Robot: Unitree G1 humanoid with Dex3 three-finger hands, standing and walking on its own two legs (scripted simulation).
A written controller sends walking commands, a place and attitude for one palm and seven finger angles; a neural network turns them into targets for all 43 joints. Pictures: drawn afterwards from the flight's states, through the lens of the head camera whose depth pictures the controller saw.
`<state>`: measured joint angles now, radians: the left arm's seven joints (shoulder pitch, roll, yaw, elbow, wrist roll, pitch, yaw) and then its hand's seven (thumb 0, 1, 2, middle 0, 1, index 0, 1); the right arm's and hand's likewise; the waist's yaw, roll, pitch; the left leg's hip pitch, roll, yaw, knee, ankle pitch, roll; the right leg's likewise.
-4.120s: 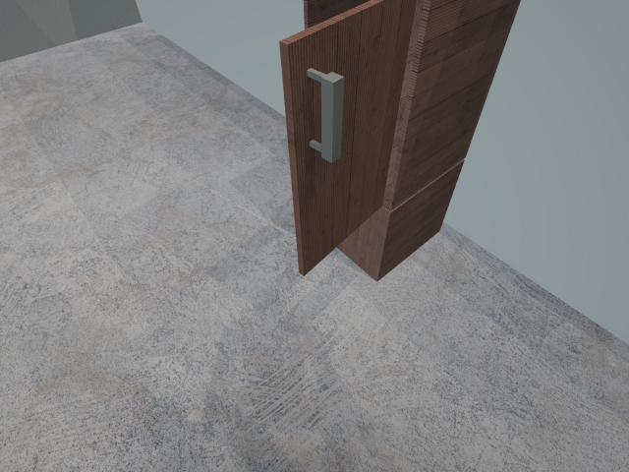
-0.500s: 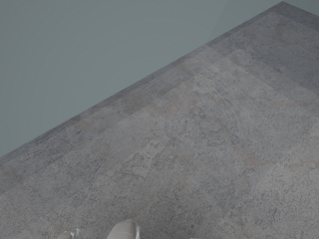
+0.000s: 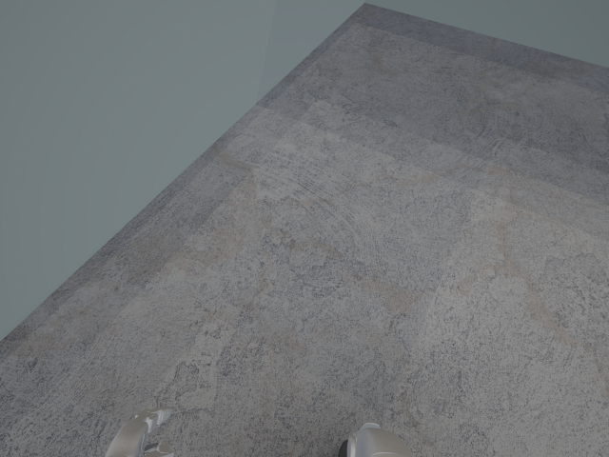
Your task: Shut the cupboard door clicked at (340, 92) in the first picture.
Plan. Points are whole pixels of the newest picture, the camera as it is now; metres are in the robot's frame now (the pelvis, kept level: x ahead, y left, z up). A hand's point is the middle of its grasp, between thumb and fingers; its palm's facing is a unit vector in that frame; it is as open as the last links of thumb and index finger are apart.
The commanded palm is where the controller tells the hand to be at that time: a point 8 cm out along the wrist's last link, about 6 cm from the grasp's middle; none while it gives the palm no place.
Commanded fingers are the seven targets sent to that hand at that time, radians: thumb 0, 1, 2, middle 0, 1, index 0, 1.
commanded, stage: walk around to get in front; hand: left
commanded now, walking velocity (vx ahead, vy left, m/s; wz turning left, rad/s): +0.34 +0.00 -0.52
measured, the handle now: out of the picture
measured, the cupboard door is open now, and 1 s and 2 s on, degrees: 97 97 97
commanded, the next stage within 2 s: walk to a spot facing it in 0.88 s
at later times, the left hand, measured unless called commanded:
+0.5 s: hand (204, 390) +0.24 +0.17 -0.18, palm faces -0.12 -0.98 -0.18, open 7.3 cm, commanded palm none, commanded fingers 0.00 0.90 0.90 -0.20 -0.30 -0.20 -0.30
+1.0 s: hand (306, 220) +0.57 +0.00 -0.16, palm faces -0.38 -0.90 -0.21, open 7.3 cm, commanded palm none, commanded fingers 0.00 0.90 0.90 -0.20 -0.30 -0.20 -0.30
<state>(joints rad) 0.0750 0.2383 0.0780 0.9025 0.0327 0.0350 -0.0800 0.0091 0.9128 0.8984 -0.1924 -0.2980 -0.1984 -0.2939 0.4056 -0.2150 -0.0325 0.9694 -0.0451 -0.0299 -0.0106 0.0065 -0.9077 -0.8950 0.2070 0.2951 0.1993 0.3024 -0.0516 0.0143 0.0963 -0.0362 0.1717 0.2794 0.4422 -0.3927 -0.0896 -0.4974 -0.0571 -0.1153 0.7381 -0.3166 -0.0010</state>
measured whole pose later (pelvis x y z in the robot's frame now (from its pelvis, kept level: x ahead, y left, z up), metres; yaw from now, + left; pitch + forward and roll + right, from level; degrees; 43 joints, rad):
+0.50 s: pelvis +0.21 -0.02 -0.01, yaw -12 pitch +0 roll +0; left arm 0.32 0.21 0.07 1.05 0.02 -0.03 -0.02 0.01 0.92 0.90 -0.20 -0.30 -0.20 -0.29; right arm 0.08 -0.19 -0.03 0.89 -0.04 -0.07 0.01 0.01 -0.91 -0.90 0.20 0.29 0.20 0.30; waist 0.04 -0.03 0.06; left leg -0.37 0.07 0.10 0.57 -0.20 0.00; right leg -0.20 0.04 0.02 0.77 -0.46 -0.04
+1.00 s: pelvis +0.41 -0.13 +0.00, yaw -22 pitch +0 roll +0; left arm 0.15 0.18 0.06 0.99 0.02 -0.06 -0.01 0.00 0.91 0.90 -0.19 -0.30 -0.20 -0.29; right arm 0.32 -0.22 -0.06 1.08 -0.02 0.00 0.00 0.01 -0.92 -0.90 0.20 0.29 0.19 0.30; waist -0.05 0.01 0.09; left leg -0.44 0.14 0.09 1.08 -0.39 -0.05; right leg -0.27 -0.01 -0.12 0.52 -0.25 -0.05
